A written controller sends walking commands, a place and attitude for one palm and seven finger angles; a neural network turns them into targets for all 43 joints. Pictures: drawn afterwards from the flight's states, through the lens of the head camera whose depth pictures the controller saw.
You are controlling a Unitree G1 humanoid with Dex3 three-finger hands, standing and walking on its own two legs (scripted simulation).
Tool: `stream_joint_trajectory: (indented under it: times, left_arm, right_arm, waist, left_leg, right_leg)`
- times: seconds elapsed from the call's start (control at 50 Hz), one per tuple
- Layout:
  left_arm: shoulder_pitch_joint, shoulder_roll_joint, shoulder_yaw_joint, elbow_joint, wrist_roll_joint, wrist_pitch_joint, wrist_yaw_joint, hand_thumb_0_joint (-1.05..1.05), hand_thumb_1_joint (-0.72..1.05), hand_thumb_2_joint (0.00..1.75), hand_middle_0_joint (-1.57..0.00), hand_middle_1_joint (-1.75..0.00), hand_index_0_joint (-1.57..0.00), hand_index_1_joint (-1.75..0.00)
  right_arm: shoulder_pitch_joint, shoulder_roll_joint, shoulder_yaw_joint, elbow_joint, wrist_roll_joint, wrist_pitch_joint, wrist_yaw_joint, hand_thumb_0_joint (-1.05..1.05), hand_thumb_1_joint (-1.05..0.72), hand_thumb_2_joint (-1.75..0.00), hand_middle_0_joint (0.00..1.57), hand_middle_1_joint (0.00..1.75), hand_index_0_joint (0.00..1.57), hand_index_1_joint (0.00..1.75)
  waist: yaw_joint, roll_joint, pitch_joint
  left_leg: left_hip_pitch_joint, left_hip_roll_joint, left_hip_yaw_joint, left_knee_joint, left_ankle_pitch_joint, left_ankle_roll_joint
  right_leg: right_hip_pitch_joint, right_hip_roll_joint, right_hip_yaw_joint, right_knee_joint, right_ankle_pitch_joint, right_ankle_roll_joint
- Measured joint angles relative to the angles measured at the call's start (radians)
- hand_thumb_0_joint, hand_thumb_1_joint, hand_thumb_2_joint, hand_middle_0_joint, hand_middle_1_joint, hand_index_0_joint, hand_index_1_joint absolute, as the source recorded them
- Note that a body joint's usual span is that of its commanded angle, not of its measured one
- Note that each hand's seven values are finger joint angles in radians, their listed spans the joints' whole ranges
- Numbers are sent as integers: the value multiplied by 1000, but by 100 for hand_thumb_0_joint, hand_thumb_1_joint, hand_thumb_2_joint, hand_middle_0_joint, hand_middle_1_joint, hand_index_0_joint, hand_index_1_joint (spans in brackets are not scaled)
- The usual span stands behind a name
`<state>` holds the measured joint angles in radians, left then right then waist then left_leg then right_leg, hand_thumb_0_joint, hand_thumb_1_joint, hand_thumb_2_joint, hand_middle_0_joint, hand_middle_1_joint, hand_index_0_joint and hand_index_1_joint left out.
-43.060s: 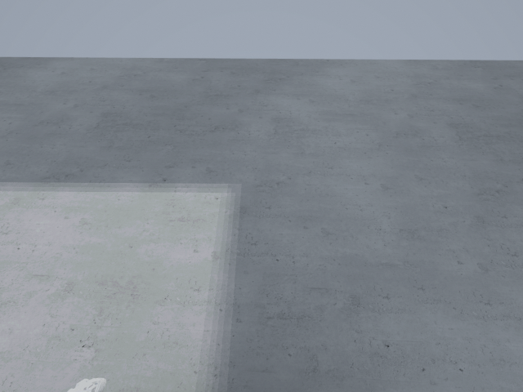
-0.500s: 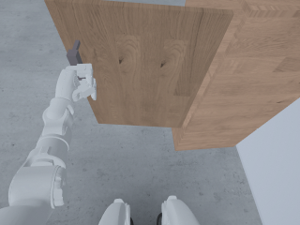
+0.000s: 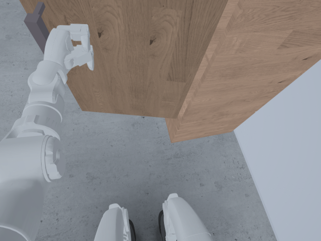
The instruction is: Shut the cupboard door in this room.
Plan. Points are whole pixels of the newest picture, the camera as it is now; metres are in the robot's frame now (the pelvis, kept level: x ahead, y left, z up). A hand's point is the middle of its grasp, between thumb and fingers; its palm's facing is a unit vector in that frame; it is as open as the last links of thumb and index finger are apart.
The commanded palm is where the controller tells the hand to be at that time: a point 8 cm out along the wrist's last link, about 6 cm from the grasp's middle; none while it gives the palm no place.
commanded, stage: push the door shut along its arc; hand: left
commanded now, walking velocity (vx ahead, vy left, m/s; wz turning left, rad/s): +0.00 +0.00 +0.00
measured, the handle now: (50, 39) +0.59 +0.18 +0.08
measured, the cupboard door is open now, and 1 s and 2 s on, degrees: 75 60 60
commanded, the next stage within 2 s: pull the fist back off the door in 0.66 s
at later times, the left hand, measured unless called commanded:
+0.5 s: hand (93, 40) +0.58 +0.09 +0.08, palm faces -0.36 -0.93 -0.03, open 3.2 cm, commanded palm +0.60 +0.10 +0.08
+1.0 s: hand (108, 32) +0.62 +0.05 +0.07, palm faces +0.04 -1.00 -0.06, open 3.2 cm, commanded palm +0.59 +0.07 +0.08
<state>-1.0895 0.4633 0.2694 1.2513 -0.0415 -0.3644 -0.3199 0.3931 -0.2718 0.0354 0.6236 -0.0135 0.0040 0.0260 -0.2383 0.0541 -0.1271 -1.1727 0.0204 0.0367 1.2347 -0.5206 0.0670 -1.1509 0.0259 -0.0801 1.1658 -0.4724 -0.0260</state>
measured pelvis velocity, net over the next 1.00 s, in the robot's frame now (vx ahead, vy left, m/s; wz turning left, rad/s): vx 0.01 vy -0.01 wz -0.01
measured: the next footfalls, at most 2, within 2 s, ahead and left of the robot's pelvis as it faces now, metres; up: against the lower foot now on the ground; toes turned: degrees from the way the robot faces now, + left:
none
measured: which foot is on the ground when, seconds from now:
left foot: down 0.00-1.00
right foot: down 0.00-1.00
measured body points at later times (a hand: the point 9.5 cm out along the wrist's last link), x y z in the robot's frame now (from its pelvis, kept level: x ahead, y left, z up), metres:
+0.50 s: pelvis +0.01 +0.00 -0.01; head +0.19 +0.02 +0.40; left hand +0.59 +0.14 +0.09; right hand -0.02 -0.27 -0.10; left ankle +0.03 +0.08 -0.63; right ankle +0.04 -0.11 -0.63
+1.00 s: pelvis +0.01 -0.01 -0.02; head +0.21 +0.01 +0.38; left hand +0.61 +0.10 +0.07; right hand -0.06 -0.23 -0.11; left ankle +0.02 +0.08 -0.63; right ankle +0.04 -0.11 -0.63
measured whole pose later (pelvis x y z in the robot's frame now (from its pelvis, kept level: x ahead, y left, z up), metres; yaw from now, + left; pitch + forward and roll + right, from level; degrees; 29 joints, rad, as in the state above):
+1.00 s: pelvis +0.01 -0.01 -0.02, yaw -1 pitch +33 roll -5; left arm -1.32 0.43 0.30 1.26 0.12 -0.30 0.16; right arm 0.48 -0.21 0.04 0.64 -0.12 -0.03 0.13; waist -0.30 0.08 -0.12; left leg -1.34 0.04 0.01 1.30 -0.55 0.05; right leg -1.31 0.04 -0.10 1.22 -0.49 -0.04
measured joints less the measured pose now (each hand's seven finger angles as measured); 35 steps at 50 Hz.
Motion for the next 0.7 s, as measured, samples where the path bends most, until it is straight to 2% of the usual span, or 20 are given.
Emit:
stream_joint_trajectory:
  times: [0.12, 0.36, 0.7]
  left_arm:
    - [-31, 37, 15, -2, 9, 26, -25, 2, 90, 90, -130, -150, -130, -150]
    - [-123, 81, -24, 40, 5, 79, -81, 1, 89, 92, -130, -150, -130, -150]
    - [-313, 114, -91, 102, 34, 148, -74, 3, 99, 99, -130, -150, -130, -150]
  right_arm:
    - [24, 6, 3, -2, -2, 3, 0, 0, -90, -90, 20, 30, 20, 30]
    - [24, 5, 5, 26, -6, -25, -15, 0, -90, -89, 21, 30, 20, 30]
    - [-5, 6, 7, 63, -28, -71, -25, 0, -90, -89, 20, 30, 20, 30]
  waist:
    - [-14, 6, 5]
    - [-23, 1, 9]
    - [-62, 4, 7]
  left_leg:
    - [-16, 9, 1, 8, -9, -2]
    - [-51, 12, -20, 26, -16, -9]
    - [-166, 10, -43, 100, -32, -11]
  right_leg:
    - [-18, 9, 2, 4, -4, -2]
    - [-41, 13, -19, 9, -10, -9]
    - [-145, 10, -42, 73, -28, -15]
